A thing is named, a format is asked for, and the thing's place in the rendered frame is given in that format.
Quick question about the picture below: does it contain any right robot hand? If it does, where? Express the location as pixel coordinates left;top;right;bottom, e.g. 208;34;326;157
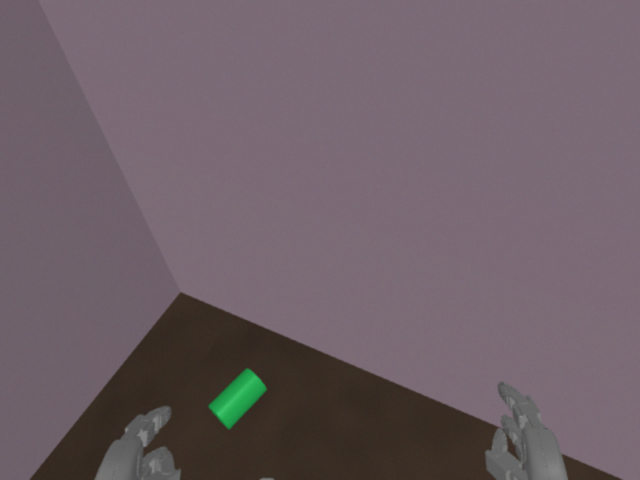
485;382;568;480

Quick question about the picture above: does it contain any left robot hand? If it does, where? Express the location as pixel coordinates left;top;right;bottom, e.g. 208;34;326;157
94;406;181;480

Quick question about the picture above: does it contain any can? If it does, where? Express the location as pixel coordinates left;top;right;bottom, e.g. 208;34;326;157
208;368;267;429

